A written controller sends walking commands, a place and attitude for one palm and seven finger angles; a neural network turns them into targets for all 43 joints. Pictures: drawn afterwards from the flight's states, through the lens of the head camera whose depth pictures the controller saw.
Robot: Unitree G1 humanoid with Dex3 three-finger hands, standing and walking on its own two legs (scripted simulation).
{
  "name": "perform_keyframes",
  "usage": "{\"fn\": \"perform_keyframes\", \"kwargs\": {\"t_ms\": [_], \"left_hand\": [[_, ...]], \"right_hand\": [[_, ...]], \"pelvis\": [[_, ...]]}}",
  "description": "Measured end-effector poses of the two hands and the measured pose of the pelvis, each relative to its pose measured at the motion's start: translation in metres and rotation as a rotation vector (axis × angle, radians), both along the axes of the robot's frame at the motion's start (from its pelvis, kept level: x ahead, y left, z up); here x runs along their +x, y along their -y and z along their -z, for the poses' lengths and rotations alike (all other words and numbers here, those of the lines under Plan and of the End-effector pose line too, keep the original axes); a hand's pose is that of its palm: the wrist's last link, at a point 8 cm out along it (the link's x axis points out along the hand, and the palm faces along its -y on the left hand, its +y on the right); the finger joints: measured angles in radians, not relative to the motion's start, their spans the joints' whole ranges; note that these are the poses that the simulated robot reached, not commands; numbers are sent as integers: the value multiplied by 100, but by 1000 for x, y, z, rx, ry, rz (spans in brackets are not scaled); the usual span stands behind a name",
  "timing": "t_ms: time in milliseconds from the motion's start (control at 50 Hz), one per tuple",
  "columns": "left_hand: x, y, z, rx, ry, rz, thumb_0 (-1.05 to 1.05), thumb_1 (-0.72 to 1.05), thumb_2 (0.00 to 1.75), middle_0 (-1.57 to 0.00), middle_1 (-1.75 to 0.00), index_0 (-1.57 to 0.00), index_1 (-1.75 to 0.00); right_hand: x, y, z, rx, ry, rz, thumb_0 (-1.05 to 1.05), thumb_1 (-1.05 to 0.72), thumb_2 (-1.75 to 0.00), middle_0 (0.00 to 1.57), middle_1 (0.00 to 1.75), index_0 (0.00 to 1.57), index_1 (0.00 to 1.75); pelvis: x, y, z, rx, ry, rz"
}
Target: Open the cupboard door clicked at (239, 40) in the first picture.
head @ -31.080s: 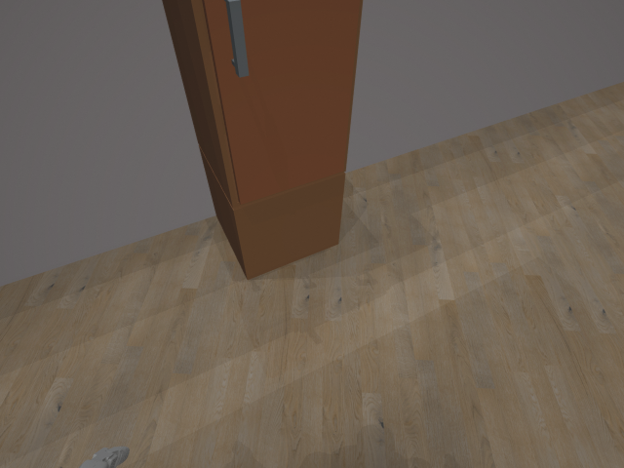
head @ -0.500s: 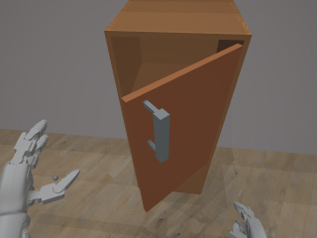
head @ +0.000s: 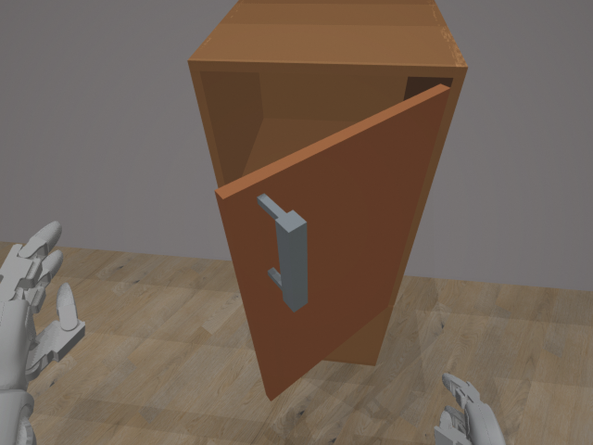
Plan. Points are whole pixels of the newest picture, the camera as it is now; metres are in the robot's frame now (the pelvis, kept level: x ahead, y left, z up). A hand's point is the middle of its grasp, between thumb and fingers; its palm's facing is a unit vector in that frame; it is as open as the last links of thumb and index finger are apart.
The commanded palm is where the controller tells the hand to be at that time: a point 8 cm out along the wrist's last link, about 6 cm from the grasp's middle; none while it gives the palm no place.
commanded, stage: draw the hand back to the body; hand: left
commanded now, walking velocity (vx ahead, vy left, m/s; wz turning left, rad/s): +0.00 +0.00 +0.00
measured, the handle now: (282, 254) +0.30 +0.06 +0.15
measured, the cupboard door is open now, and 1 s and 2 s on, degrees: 45 45 45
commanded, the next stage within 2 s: step back with the hand held close in 0.08 s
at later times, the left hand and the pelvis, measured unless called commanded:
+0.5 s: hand (84, 350) +0.17 +0.24 +0.13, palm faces +0.29 -0.82 -0.49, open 7.4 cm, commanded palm +0.12 +0.29 +0.17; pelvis -0.03 +0.00 +0.00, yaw -2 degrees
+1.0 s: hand out of the picture +0.08 +0.31 +0.15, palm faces +0.41 -0.79 -0.45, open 7.4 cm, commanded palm +0.01 +0.35 +0.17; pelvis -0.13 +0.05 -0.02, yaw +0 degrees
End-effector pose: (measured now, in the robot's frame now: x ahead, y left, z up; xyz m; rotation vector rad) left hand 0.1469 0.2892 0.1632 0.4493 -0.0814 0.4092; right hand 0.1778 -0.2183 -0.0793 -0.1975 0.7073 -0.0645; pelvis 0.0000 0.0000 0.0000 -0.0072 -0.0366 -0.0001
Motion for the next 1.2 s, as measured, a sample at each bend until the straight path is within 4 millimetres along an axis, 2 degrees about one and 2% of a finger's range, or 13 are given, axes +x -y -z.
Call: {"fn": "perform_keyframes", "kwargs": {"t_ms": [220, 340, 500, 580, 720, 900, 980, 1100, 1200], "left_hand": [[-8, 6, 0, -3, 1, -18, 2, 89, 90, -21, -30, -21, -30], [-6, 0, -14, 88, 19, -1, 2, 89, 90, -21, -30, -21, -30], [-13, 8, 7, 68, -94, 84, 2, 90, 90, -21, -30, -21, -30], [-23, 2, 4, 88, -64, 110, 2, 89, 90, -21, -30, -21, -30], [-53, -18, -11, 136, 49, 105, 2, 89, 90, -21, -30, -22, -30], [-96, -44, 2, 101, 79, 57, 2, 89, 90, -21, -30, -21, -30], [-108, -56, 0, 119, 135, 70, 2, 89, 90, -21, -30, -21, -30], [-132, -82, -17, 138, 187, 21, 2, 89, 90, -21, -30, -21, -30], [-155, -83, -11, 82, 171, 36, 2, 90, 90, -21, -30, -21, -30]], "right_hand": [[-8, 10, 2, 2, -6, 5, 1, -90, -90, 21, 30, 20, 30], [-15, 17, 3, 1, -30, 27, 1, -90, -90, 21, 30, 20, 30], [-42, 29, 3, -24, -58, 121, 1, -90, -90, 21, 30, 20, 30], [-61, 28, 0, -47, -66, 147, 1, -90, -90, 20, 30, 20, 30], [-95, 14, -5, -66, -41, 145, 1, -90, -90, 20, 30, 20, 30], [-141, -13, 4, -90, -57, 112, 1, -90, -90, 21, 30, 20, 30], [-159, -27, 10, -116, -64, 100, 1, -90, -90, 21, 30, 20, 30], [-179, -55, 4, -70, -68, 78, 1, -90, -90, 21, 30, 20, 30], [-185, -72, -2, -41, -24, 32, 1, -90, -90, 21, 30, 20, 30]], "pelvis": [[-6, 9, 0, 0, 12, -4], [-15, 10, 0, -11, -18, 4], [-33, 1, 2, -11, -43, 31], [-46, -4, 5, -15, -39, 33], [-75, -16, 9, -26, -31, 31], [-108, -40, 15, -54, -34, 14], [-122, -52, 20, -70, -13, 6], [-141, -61, 11, -91, -48, -13], [-166, -66, 10, -86, -101, 12]]}}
